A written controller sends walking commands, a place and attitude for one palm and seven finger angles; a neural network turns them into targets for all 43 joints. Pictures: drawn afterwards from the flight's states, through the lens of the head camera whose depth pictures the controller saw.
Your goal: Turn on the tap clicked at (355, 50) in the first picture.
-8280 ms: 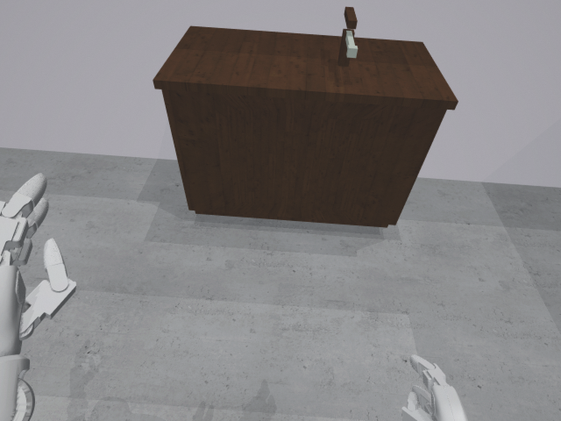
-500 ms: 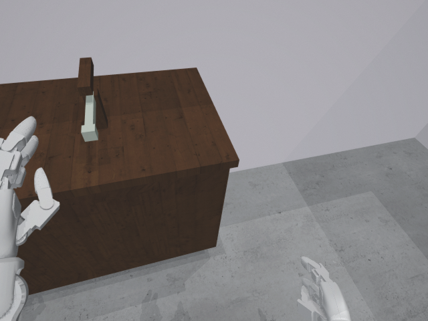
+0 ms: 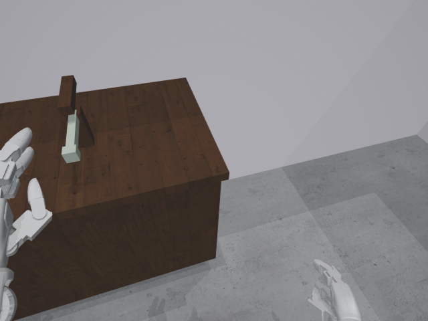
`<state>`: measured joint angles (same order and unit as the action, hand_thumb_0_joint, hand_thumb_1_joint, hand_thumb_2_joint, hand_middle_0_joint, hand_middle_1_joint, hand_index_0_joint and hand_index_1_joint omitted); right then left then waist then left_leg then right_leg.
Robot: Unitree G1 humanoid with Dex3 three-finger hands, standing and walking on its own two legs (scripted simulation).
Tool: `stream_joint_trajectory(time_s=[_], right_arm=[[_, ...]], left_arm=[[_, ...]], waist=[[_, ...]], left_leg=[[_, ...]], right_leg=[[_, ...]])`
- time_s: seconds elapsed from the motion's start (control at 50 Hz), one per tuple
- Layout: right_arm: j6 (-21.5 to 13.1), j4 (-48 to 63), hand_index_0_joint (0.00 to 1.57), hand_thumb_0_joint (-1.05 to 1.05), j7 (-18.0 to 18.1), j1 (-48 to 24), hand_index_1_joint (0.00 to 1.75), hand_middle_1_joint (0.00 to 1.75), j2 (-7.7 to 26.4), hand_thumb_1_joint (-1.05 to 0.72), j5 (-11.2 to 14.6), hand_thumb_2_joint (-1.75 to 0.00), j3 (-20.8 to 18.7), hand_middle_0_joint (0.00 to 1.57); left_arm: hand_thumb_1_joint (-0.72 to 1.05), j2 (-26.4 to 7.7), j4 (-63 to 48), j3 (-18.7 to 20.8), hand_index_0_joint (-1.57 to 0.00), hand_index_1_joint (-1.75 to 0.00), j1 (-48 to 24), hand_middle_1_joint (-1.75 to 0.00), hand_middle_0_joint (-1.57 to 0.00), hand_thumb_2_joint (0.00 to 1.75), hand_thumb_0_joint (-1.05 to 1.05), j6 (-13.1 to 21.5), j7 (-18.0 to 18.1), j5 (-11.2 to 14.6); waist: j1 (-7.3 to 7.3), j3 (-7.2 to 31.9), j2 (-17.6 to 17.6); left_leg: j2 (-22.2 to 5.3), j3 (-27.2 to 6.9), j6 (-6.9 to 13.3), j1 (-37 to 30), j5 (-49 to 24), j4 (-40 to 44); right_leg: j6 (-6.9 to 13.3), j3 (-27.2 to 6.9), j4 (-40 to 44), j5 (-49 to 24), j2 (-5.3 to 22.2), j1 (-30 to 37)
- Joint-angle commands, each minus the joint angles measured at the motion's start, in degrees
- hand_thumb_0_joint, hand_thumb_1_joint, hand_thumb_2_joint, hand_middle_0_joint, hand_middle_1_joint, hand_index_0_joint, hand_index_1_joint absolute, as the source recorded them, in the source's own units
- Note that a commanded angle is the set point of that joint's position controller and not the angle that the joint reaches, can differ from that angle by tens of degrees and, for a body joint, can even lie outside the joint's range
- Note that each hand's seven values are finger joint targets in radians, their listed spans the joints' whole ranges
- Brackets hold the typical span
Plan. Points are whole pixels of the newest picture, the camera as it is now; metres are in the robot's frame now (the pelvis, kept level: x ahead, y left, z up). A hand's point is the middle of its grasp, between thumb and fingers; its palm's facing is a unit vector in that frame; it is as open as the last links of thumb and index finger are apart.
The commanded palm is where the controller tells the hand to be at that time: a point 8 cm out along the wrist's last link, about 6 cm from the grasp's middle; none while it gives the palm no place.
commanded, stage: look again from close up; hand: left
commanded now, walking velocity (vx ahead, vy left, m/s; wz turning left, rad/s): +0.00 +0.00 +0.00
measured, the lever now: (71, 153) +0.42 +0.35 +0.06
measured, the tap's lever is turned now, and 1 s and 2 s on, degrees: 0 0 0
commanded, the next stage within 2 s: shuffle to correct the standing spot in 0.42 s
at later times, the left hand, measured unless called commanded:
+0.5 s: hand (45, 228) +0.20 +0.24 +0.16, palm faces +0.37 -0.85 -0.37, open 7.4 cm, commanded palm +0.14 +0.28 +0.17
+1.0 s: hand (45, 196) +0.25 +0.27 +0.16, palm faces +0.39 -0.84 -0.39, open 7.4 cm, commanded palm +0.18 +0.31 +0.17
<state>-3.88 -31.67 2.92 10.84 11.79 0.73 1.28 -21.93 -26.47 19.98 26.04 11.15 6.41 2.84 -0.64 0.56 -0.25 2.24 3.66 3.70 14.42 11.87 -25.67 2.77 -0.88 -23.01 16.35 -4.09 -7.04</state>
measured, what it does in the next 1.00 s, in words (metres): stands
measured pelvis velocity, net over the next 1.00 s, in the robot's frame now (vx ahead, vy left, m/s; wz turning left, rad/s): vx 0.02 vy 0.03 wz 0.00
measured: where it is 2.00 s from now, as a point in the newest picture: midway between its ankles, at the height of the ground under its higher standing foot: outside the picture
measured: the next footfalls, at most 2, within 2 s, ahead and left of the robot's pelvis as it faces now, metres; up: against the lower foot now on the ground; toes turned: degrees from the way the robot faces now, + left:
right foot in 1.24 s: +0.16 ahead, -0.10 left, +0.00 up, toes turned -4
left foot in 1.52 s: +0.17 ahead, +0.17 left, +0.00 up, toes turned +3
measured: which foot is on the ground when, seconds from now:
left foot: down 0.00-1.00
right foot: down 0.00-0.92, up 0.94-1.00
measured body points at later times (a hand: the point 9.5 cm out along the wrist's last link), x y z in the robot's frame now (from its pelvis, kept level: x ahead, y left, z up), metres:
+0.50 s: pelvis -0.02 +0.00 +0.00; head -0.01 +0.01 +0.45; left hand +0.17 +0.29 +0.18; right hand +0.15 -0.23 -0.07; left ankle +0.02 +0.07 -0.74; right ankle -0.05 -0.09 -0.74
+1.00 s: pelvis +0.02 +0.03 -0.01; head +0.04 +0.04 +0.44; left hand +0.22 +0.31 +0.18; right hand +0.18 -0.20 -0.10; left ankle +0.02 +0.07 -0.74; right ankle -0.03 -0.09 -0.71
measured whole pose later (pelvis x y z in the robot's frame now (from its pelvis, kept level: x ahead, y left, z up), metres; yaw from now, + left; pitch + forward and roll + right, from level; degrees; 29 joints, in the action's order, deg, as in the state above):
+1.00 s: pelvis +0.02 +0.03 -0.01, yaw +0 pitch +0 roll +0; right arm -4.4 -33.8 2.6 12.9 10.5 -0.2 0.7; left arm -21.3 -26.2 20.5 23.8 10.2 7.4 2.0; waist 0.2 -1.5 0.7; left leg 4.8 5.2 6.9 14.2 17.3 -31.1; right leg 1.4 -0.3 -50.0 25.9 -1.1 -18.3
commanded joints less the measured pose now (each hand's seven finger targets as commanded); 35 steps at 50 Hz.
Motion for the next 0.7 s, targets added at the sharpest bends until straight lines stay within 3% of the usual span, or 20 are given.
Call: stream_joint_trajectory(time_s=[0.0, 0.14, 0.18, 0.3, 0.36, 0.48, 0.5, 0.58, 0.62, 0.68], right_arm=[[-2.4, 8.3, 0.2, 0.0, 0.8, -4.1, 0.3, 0.3, 6.9, -0.9, -0.1, -0.9, -2.6, 0.2], [-2.6, 8.2, 0.2, 0.0, 1.4, -4.9, 0.3, 0.3, 6.7, -0.9, -0.4, -0.9, -2.4, 0.2], [-2.6, 8.3, 0.2, 0.0, 1.4, -4.7, 0.3, 0.3, 6.7, -0.9, -0.4, -0.9, -2.5, 0.2], [-2.3, 8.5, 0.2, 0.0, 1.1, -4.7, 0.3, 0.3, 6.8, -0.9, -0.5, -0.9, -2.5, 0.2], [-2.4, 8.4, 0.2, 0.0, 1.1, -4.2, 0.3, 0.3, 6.7, -0.9, -0.4, -0.9, -2.5, 0.2], [-2.5, 8.3, 0.2, 0.0, 1.3, -4.0, 0.3, 0.3, 6.9, -0.9, -0.3, -0.9, -2.5, 0.2], [-2.5, 8.2, 0.2, 0.0, 1.3, -4.2, 0.3, 0.3, 7.0, -0.9, -0.2, -0.9, -2.6, 0.2], [-2.7, 7.7, 0.2, 0.0, 1.2, -4.1, 0.3, 0.3, 7.4, -0.9, -0.5, -0.9, -3.1, 0.2], [-2.8, 7.7, 0.2, 0.0, 1.3, -4.3, 0.3, 0.3, 7.4, -0.9, -0.8, -0.9, -3.2, 0.2], [-2.7, 7.9, 0.2, 0.0, 1.2, -4.3, 0.3, 0.3, 7.3, -0.9, -0.9, -0.9, -3.3, 0.2]], left_arm=[[0.9, -6.8, -7.1, 4.9, -0.2, -0.3, -3.3, -0.3, -0.2, 0.9, 0.0, 2.2, 1.1, 0.8], [0.9, -7.6, -8.4, 3.1, -0.2, -0.3, -9.5, -0.3, -0.2, 0.9, 0.0, 1.9, 1.4, 0.0], [0.9, -7.9, -9.1, 3.7, -0.2, -0.3, -9.3, -0.3, -0.2, 0.9, 0.0, 2.0, 1.6, 0.0], [0.9, -8.7, -10.0, 5.2, -0.2, -0.3, -7.1, -0.3, -0.2, 0.9, 0.0, 2.1, 1.5, 0.4], [0.9, -8.2, -10.1, 4.8, -0.2, -0.3, -4.9, -0.3, -0.2, 0.9, 0.0, 2.1, 1.4, 0.6], [0.9, -7.6, -8.9, 4.3, -0.2, -0.3, -3.1, -0.3, -0.2, 0.9, 0.0, 1.8, 1.3, 0.8], [0.9, -7.6, -9.4, 4.1, -0.2, -0.3, -4.3, -0.3, -0.2, 0.9, 0.0, 1.8, 1.2, 0.8], [0.9, -7.8, -8.8, 3.9, -0.2, -0.3, -5.3, -0.3, -0.2, 0.9, 0.0, 2.1, 1.3, 0.4], [0.9, -8.1, -10.1, 3.9, -0.2, -0.3, -7.1, -0.3, -0.2, 0.9, 0.0, 2.4, 1.4, 0.2], [0.9, -7.8, -9.5, 3.8, -0.2, -0.3, -7.4, -0.3, -0.2, 0.9, 0.0, 2.3, 1.5, -0.3]], waist=[[-0.25, 6.8, -1.6], [-0.37, 4.6, -0.6], [-0.49, 5.3, 0.3], [-0.57, 5.8, -3.3], [-0.56, 6.6, -2.6], [-0.44, 5.8, -0.8], [-0.32, 5.3, -2.5], [0.04, 5.2, -1.1], [0.23, 3.4, -3.5], [0.16, 0.5, -3.4]], left_leg=[[-6.7, -7.2, -2.7, -8.3, -15.9, 0.9], [-5.8, -7.2, -1.7, -8.9, -7.1, 3.2], [-5.3, -7.0, -1.6, -8.9, -8.0, 2.8], [-5.0, -6.8, -2.1, -8.9, -11.0, 3.1], [-5.8, -7.5, -2.0, -9.7, -11.3, 4.2], [-6.4, -8.1, -2.1, -9.1, -7.8, 5.6], [-6.5, -8.4, -2.4, -8.8, -7.2, 6.2], [-6.6, -8.8, -1.1, -6.2, 3.2, 5.5], [-7.2, -10.7, -0.6, -3.5, 11.4, 6.8], [-7.5, -12.5, 0.1, 1.4, 19.3, 7.0]], right_leg=[[-1.2, -6.9, 4.4, -18.8, 7.7, -4.4], [-2.0, -7.1, 8.0, -11.6, 7.2, -6.6], [-2.1, -7.2, 8.3, -12.9, 7.4, -5.4], [-2.6, -5.9, 7.7, -14.6, 7.0, -3.7], [-2.4, -4.9, 7.1, -13.8, 6.2, -3.5], [-2.2, -4.6, 7.6, -11.4, 6.0, -4.3], [-2.0, -4.7, 7.5, -10.4, 6.0, -4.6], [-1.2, -5.6, 6.5, -2.7, 6.8, -4.7], [-0.4, -5.8, 5.4, 4.3, 6.6, -5.9], [0.8, -6.6, 4.1, 11.0, 6.6, -6.8]])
